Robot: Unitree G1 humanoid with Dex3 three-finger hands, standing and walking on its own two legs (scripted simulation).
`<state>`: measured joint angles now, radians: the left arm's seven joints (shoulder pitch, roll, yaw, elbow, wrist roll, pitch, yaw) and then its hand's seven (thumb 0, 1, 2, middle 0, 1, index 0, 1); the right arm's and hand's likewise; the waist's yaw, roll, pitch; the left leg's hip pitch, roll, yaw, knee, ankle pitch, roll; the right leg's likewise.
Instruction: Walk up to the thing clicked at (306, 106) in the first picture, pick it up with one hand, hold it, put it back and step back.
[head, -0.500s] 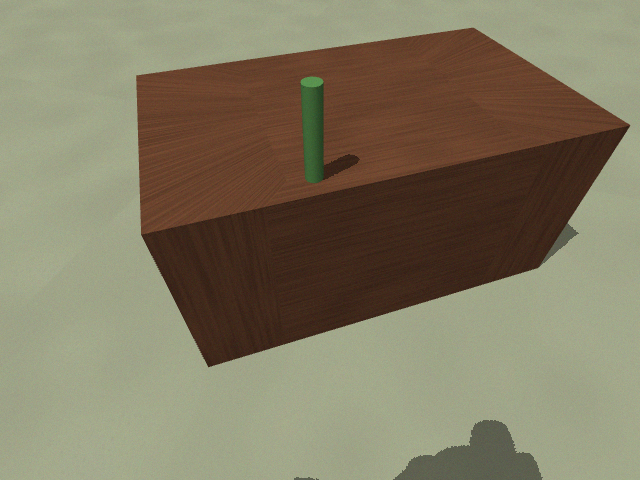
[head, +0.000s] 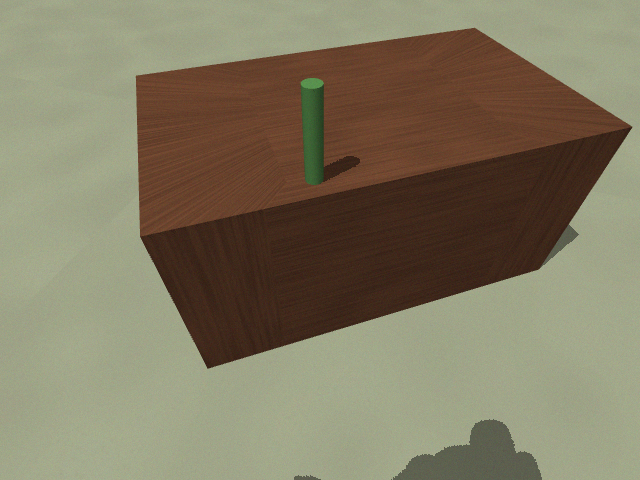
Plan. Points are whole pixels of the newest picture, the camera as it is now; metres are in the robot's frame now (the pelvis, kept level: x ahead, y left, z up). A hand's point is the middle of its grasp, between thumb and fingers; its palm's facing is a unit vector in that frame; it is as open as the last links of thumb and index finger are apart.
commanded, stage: stand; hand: right
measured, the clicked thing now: (313, 136) +0.82 +0.02 -0.01
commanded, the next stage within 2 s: walk up in 0.62 s
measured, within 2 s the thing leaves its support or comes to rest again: neither
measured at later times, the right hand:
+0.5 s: hand out of the picture +0.08 -0.25 -0.16, palm faces -0.04 +0.94 -0.33, open 7.4 cm
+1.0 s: hand out of the picture +0.17 -0.21 -0.16, palm faces -0.14 +0.90 -0.42, open 7.4 cm
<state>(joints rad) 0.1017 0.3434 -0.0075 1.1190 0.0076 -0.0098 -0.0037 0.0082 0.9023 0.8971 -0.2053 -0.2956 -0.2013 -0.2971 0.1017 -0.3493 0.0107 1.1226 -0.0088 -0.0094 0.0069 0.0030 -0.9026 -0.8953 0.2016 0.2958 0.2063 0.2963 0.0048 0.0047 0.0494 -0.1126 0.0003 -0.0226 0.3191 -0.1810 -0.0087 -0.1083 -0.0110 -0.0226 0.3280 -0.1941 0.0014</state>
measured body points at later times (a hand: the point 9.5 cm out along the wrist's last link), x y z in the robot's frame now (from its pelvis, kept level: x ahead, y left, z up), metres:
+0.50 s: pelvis +0.00 +0.00 +0.00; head +0.01 +0.00 +0.45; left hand +0.08 +0.30 -0.13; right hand +0.08 -0.30 -0.14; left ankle +0.00 +0.13 -0.75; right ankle -0.01 -0.12 -0.75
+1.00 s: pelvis +0.07 +0.07 -0.04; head +0.09 +0.09 +0.41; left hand +0.07 +0.42 -0.16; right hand +0.17 -0.26 -0.13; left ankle +0.12 +0.21 -0.75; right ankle +0.00 -0.09 -0.71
